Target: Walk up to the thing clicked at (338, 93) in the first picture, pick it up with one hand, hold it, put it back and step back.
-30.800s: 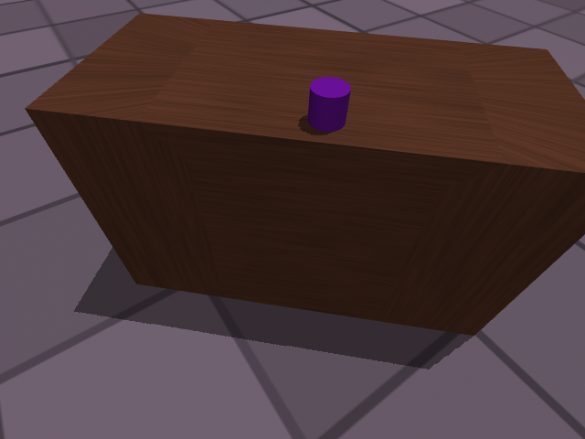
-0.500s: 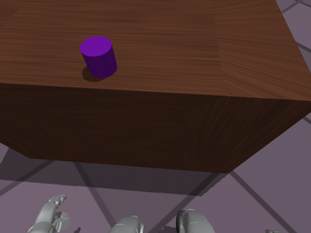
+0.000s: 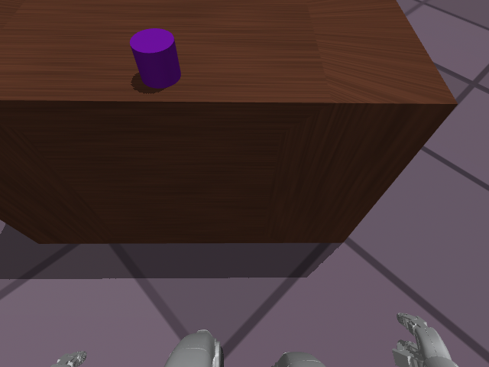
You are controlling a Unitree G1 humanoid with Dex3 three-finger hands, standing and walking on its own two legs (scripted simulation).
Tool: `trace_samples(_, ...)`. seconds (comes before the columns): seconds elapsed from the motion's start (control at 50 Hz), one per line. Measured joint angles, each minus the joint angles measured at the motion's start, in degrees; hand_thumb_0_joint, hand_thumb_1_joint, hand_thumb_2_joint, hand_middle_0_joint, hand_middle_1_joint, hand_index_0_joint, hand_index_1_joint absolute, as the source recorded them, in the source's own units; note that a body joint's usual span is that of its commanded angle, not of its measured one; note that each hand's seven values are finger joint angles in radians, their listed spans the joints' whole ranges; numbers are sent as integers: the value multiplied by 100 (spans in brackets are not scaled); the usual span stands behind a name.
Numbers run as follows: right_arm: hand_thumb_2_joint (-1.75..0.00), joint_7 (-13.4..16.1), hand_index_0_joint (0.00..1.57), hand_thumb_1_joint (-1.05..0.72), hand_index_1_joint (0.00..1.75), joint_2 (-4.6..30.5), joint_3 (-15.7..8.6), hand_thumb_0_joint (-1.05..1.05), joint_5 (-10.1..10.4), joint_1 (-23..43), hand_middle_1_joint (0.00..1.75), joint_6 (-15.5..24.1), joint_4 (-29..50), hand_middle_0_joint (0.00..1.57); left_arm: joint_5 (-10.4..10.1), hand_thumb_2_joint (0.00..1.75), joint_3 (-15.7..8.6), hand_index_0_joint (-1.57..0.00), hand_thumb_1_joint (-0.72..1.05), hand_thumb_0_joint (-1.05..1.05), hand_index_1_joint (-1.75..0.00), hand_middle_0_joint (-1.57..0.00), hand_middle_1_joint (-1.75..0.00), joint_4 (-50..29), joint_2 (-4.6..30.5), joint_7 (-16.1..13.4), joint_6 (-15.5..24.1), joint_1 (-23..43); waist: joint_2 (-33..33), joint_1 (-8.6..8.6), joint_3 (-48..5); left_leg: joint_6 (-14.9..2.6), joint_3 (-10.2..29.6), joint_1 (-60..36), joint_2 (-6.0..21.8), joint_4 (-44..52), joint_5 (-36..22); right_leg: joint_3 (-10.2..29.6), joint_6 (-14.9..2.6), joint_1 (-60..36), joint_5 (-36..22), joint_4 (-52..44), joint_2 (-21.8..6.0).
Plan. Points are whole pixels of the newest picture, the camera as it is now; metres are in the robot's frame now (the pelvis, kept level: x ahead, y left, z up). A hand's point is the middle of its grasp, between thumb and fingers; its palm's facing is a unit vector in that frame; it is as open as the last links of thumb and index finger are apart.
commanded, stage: step back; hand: left
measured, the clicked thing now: (157, 59) +0.67 +0.21 +0.09
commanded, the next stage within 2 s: none
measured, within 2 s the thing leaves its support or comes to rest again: neither
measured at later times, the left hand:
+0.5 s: hand out of the picture -0.02 +0.29 -0.14, palm faces +0.02 -0.94 -0.34, open 7.4 cm
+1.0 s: hand out of the picture -0.20 +0.24 -0.12, palm faces -0.01 -0.90 -0.43, open 7.4 cm
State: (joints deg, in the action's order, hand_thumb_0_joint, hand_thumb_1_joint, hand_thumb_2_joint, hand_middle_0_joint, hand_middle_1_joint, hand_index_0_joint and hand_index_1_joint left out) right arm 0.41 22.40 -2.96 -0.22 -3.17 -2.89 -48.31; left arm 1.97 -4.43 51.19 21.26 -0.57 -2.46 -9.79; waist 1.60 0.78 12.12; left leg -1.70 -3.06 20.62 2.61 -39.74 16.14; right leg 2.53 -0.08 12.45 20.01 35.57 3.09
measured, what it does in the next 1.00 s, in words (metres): walks backwards: left foot, then right foot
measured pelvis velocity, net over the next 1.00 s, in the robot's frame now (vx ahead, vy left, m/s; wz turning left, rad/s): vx -0.30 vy -0.03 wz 0.01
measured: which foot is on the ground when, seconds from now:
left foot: down 0.00-0.02, up 0.04-0.30, down 0.32-0.78, up 0.80-1.00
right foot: down 0.00-0.34, up 0.36-0.72, down 0.74-1.00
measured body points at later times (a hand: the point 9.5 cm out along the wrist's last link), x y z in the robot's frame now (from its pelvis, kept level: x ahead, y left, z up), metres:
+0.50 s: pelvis -0.14 +0.02 +0.02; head -0.08 +0.06 +0.46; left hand -0.02 +0.34 -0.12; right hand -0.06 -0.29 -0.08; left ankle -0.13 +0.13 -0.72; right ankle -0.15 -0.14 -0.62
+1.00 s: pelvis -0.30 -0.03 +0.01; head -0.26 -0.05 +0.46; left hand -0.20 +0.29 -0.09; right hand -0.23 -0.36 -0.12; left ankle -0.33 +0.10 -0.66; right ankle -0.26 -0.14 -0.72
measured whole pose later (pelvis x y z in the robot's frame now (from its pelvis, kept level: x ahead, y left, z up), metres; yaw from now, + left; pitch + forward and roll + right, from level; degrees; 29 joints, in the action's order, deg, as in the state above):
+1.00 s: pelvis -0.30 -0.03 +0.01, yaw +0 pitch -1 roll +2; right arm 2.4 23.7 -2.6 -0.3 -12.8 -2.0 -50.1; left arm 3.3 -4.8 45.5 20.9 0.5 -4.6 -10.0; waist 0.8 0.7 6.8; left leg 1.3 5.1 24.7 -4.9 -61.0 27.8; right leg -0.3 -1.4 19.4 15.2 35.4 -1.3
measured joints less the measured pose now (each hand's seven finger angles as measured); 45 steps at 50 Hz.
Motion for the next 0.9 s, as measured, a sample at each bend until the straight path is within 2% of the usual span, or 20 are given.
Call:
trace_samples(0.02, -90, 0, 21, -90, 30, 27, -12, 0, 24, -9, 30, -35, -31, 21, 30, 90, 30, -20, 91, 0, -30, -20, -30, -1, -76, 24, 19, -27, 163, -48, -32, 4, 96, 55, 60, -47, -27, -78, -29, -2, -57, -41, 75)
trace_samples(0.04, -90, 12, 21, -90, 30, 13, -17, 0, 45, -43, 30, -65, -72, 21, 36, 90, 58, -20, 91, 0, -30, -20, -30, -30, -104, 59, 32, -74, 194, -64, -109, 35, 227, 154, -34, -230, 336, -101, -55, 60, -77, -12, 57)
trace_samples(0.08, -90, 30, 21, -90, 30, -60, -6, 1, 57, -116, 30, -114, -153, 21, 55, 90, 80, -20, 91, 0, -30, -20, -30, -112, -96, 93, 36, -127, 29, 48, -215, 111, 488, 363, -424, -1152, 1186, 46, -96, 207, -133, 57, -101)
trace_samples(0.1, -90, 19, 21, -90, 30, -74, 8, 1, 64, -158, 30, -120, -177, 21, 50, 90, 79, -21, 91, 0, -30, -21, -30, -160, -97, 88, 31, -141, -44, 94, -245, 127, 608, 426, -589, -1603, 1341, 125, -102, 253, -205, 17, -171)
trace_samples(0.14, -90, 8, 21, -90, 30, -52, 25, 1, 85, -269, 30, -89, -195, 21, 41, 90, 76, -21, 90, 0, -30, -21, -30, -256, -113, 64, 15, -120, -98, 93, -311, 146, 854, 468, -811, -2208, 1389, 172, -83, 351, -382, -124, -276)
trace_samples(0.18, -90, 30, 21, -90, 30, -3, 39, 1, 92, -396, 30, -40, -204, 21, 48, 90, 60, -21, 90, 0, -30, -21, -30, -364, -112, 42, -6, -32, -101, 65, -363, 201, 978, 380, -866, -2378, 1349, 160, -48, 508, -526, -193, -336)
trace_samples(0.24, -90, 82, 21, -90, 30, 75, 48, 1, 85, -556, 30, 11, -223, 21, 75, 90, 46, -21, 90, 0, -30, -21, -30, -576, -70, 10, -27, 163, -70, -13, -346, 276, 935, -23, -703, -1679, 1357, 63, 29, 765, -665, -146, -377)
trace_samples(0.3, -90, 109, 21, -90, 30, 100, 25, 1, 19, -669, 30, 70, -260, 21, 45, 90, 32, -21, 90, 0, -30, -21, -30, -790, 17, -2, -49, 396, -85, -128, -236, 269, 695, -568, -443, -214, 1024, -110, 119, 1046, -686, 133, -432)
trace_samples(0.34, -90, 118, 21, -91, 30, -69, -4, 1, -55, -615, 30, 106, -364, 21, -6, 90, -1, -21, 90, 0, -30, -21, -30, -837, 179, 2, -107, 567, -488, -74, -4, 121, 451, -807, -627, 280, 571, 74, 152, 1184, -657, 448, -631)
trace_samples(0.36, -90, 96, 21, -91, 30, -164, 10, 1, -107, -612, 30, 110, -382, 21, -26, 90, -28, -21, 90, 0, -30, -21, -30, -812, 229, -4, -152, 582, -668, -10, 45, 68, 329, -840, -691, 320, 513, 267, 76, 1256, -445, 637, -604)
trace_samples(0.38, -90, 55, 21, -91, 30, -207, 38, 1, -132, -652, 30, 111, -369, 21, -28, 90, -41, -20, 90, 0, -30, -20, -30, -754, 224, -19, -199, 556, -678, -32, 1, 34, 323, -790, -638, 297, 487, 401, 42, 1348, 100, 994, -413)
trace_samples(0.42, -90, 15, 21, -90, 30, -238, 63, 1, -156, -760, 30, 140, -346, 21, -11, 90, -33, -20, 91, 0, -30, -20, -30, -598, 177, -27, -294, 513, -512, -205, -122, 5, 521, -676, -438, 335, 368, 524, 21, 1495, 816, 2016, 63)
trace_samples(0.46, -90, 33, 21, -90, 30, -266, 81, 1, -188, -829, 30, 153, -345, 21, -51, 90, -39, -20, 91, 0, -30, -20, -30, -543, 177, 1, -320, 436, -475, -205, -239, 25, 568, -636, -303, 595, 136, 674, -12, 1588, 855, 2898, 357)
trace_samples(0.52, -90, 68, 21, -90, 30, -250, 55, 1, -160, -785, 30, 184, -277, 21, -57, 90, -79, -20, 91, 0, -30, -20, -30, -564, 210, 34, -269, 261, -523, -72, -300, 60, 445, -534, -187, 846, -139, 825, 24, 1518, 704, 3466, 451)
trace_samples(0.66, -90, 118, 21, -90, 30, -137, -6, 1, -126, -421, 30, 234, 126, 21, 5, 90, -101, -20, 91, 0, -30, -20, -30, -414, 302, 58, -279, 42, -575, 0, -113, 126, 204, -88, -31, 687, -451, 627, 256, 779, 825, 2134, 49)
trace_samples(0.74, -90, 94, 21, -90, 30, 31, 2, 1, -143, -232, 30, 159, 271, 21, 3, 90, -71, -20, 91, 0, -30, -20, -30, -325, 260, 145, -219, -46, -418, 58, -134, 263, 85, 307, 142, 301, -507, 197, 86, 201, 432, 509, -244)
trace_samples(0.78, -90, 97, 21, -90, 30, 183, -39, 1, -113, -144, 30, 90, 217, 21, 42, 90, -72, -20, 91, 0, -30, -20, -30, -217, 76, 172, -180, -18, 10, -26, -68, 245, 352, 461, 331, 63, -489, -45, 19, 78, 205, 265, -33)
trace_samples(0.8, -90, 122, 21, -90, 30, 203, -59, 1, -93, -181, 30, 51, 173, 21, 64, 90, -49, -20, 91, 0, -30, -20, -30, -221, 13, 208, -175, -62, 112, -76, -125, 205, 579, 570, 213, -118, -33, -140, -11, 119, 177, 302, -20)
trace_samples(0.84, -90, 185, 21, -90, 30, 135, -71, 1, -66, -341, 30, -11, 55, 21, 104, 90, -3, -20, 91, 0, -30, -20, -30, -274, -5, 251, -192, -177, -39, 47, -333, 213, 741, 820, -254, -1000, 997, -51, -89, 304, 136, 407, -203)
trace_samples(0.9, -90, 167, 21, -90, 30, 132, -19, 1, -5, -597, 30, 3, -77, 21, 105, 90, 13, -21, 90, 0, -30, -21, -30, -310, -56, 203, -227, -237, -162, 129, -512, 214, 877, 926, -746, -2148, 1124, 19, -112, 387, -150, 138, -408)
